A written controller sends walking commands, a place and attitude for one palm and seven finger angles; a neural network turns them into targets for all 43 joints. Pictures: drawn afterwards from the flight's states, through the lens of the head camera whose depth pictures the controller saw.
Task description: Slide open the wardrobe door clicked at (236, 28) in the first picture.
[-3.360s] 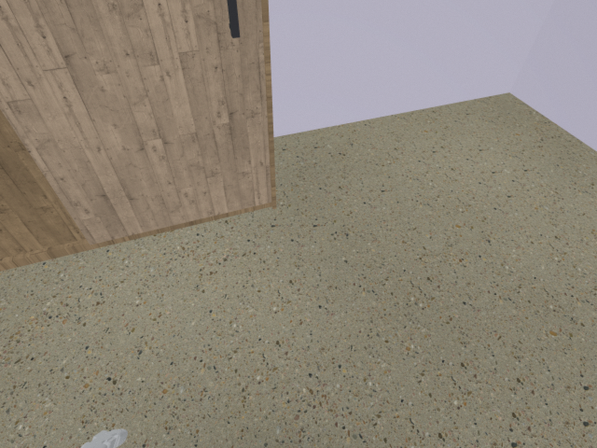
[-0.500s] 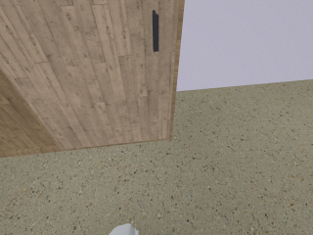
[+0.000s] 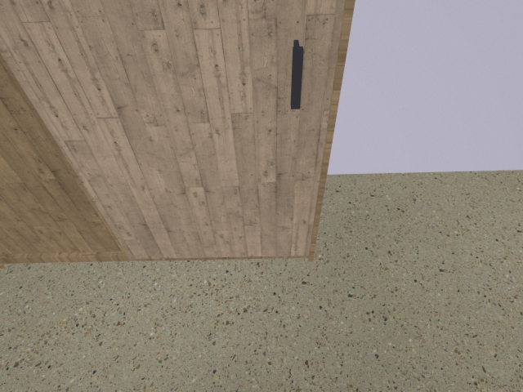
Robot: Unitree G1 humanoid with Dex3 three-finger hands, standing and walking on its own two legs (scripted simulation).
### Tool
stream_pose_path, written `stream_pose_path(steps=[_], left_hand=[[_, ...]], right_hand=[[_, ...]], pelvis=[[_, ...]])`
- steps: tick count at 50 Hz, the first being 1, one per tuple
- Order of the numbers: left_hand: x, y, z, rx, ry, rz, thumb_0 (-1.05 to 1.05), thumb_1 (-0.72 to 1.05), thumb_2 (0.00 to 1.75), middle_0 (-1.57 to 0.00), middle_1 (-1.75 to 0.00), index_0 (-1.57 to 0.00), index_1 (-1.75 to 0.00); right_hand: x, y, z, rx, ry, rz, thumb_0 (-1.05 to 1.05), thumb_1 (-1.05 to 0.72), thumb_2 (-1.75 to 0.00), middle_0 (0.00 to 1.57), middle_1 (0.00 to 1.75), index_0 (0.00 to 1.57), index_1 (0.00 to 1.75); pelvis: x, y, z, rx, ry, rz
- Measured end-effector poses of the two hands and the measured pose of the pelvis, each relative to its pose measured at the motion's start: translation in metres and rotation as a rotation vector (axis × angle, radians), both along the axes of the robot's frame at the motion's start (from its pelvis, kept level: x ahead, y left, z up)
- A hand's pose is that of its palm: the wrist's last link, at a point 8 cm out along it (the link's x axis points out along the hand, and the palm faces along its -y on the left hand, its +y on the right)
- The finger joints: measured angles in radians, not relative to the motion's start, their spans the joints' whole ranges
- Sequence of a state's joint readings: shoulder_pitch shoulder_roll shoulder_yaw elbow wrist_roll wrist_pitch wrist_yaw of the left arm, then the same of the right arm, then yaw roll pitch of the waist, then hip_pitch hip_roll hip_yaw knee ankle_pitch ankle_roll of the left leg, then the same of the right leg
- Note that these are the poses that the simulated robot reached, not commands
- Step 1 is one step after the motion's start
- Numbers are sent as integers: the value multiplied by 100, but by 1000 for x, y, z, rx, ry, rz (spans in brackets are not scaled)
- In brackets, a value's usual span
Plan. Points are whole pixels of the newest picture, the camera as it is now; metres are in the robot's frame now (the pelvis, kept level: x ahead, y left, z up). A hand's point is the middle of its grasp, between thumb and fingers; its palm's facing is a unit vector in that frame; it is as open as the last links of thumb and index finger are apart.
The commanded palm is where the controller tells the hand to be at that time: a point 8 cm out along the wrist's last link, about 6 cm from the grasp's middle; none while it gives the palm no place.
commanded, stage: take the last steps up to it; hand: right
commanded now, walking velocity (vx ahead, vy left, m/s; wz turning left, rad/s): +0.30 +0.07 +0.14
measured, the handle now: (295, 75) +0.76 -0.02 +0.13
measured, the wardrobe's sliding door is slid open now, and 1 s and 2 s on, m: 0.00 0.00 0.00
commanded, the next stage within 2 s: come to a stop and stand still in 0.70 s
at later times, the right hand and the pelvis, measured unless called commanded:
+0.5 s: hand (330, 357) +0.23 -0.10 -0.16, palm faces -0.01 +0.98 -0.19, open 7.3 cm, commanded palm none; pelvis +0.13 +0.07 +0.00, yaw +3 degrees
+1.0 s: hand (332, 368) +0.22 -0.10 -0.18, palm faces +0.02 +0.99 -0.14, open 7.4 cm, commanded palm none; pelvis +0.25 +0.05 +0.00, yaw +4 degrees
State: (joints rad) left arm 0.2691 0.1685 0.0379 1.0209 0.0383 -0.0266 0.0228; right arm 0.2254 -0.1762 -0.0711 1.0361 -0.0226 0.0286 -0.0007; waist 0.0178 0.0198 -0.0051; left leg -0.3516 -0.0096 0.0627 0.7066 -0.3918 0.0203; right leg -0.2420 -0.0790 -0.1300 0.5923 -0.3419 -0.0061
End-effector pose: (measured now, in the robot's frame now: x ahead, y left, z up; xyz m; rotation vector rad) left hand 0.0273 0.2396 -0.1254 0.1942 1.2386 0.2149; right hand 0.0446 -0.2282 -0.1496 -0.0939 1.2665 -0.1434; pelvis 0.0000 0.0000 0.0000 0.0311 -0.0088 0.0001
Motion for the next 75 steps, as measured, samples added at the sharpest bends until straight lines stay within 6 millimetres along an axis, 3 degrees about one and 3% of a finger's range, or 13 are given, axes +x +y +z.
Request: stream_pose_path(steps=[11,17,21,25,34,40,45,50,55,61,64,69,75], left_hand=[[-56,-26,11,-67,225,128,0,90,90,-20,-30,-20,-29],[-77,-28,2,-149,371,227,0,90,90,-20,-30,-20,-29],[-70,-13,-15,-199,456,247,1,90,90,-20,-30,-20,-30],[-14,17,-21,-185,408,190,1,90,90,-20,-30,-20,-29],[182,73,-8,-77,18,56,1,93,90,-20,-30,-20,-29],[276,70,7,-29,-111,-36,1,93,90,-19,-30,-19,-29],[313,48,7,-12,-142,-70,0,92,90,-19,-30,-20,-29],[307,31,3,-46,-87,-24,0,92,90,-20,-30,-20,-29],[295,51,1,-40,-74,26,-2,94,90,-20,-30,-21,-30],[260,84,-14,-66,-16,51,-1,92,90,-20,-30,-20,-30],[241,98,-26,-98,15,75,0,92,90,-20,-30,-20,-30],[210,107,-21,-132,92,89,0,91,90,-20,-30,-20,-29],[184,112,-17,-122,179,78,1,91,90,-20,-30,-20,-29]], right_hand=[[52,0,15,-3,53,79,1,-91,-89,20,30,20,30],[116,36,12,-15,53,163,1,-91,-89,19,30,20,30],[166,66,5,-32,-38,172,1,-91,-89,20,30,20,30],[181,79,15,-47,-99,89,-1,-92,-89,20,30,20,30],[171,79,23,-62,16,56,-1,-93,-89,20,30,20,30],[152,82,4,8,136,-4,0,-91,-89,20,30,20,30],[151,77,-11,38,236,-25,0,-91,-89,20,30,20,30],[173,73,-3,20,240,-1,1,-91,-89,20,30,20,30],[202,68,3,-31,178,32,1,-90,-89,20,30,20,30],[229,78,14,-99,53,52,0,-91,-89,20,30,20,30],[229,93,17,-123,20,70,0,-91,-89,20,30,20,30],[224,116,33,-107,28,75,0,-91,-89,20,30,20,30],[216,114,39,-115,44,49,1,-91,-89,20,30,20,30]], pelvis=[[48,5,16,-6,12,47],[83,30,7,-27,17,74],[112,55,-10,-35,14,68],[133,69,-4,-26,0,44],[182,77,10,-14,6,38],[220,67,5,6,-15,39],[246,56,-3,-12,-34,56],[251,54,4,-20,-31,64],[243,63,5,-20,-22,72],[232,88,1,-35,-18,66],[230,103,-3,-52,-26,66],[231,115,10,-69,-14,78],[228,115,15,-77,8,58]])
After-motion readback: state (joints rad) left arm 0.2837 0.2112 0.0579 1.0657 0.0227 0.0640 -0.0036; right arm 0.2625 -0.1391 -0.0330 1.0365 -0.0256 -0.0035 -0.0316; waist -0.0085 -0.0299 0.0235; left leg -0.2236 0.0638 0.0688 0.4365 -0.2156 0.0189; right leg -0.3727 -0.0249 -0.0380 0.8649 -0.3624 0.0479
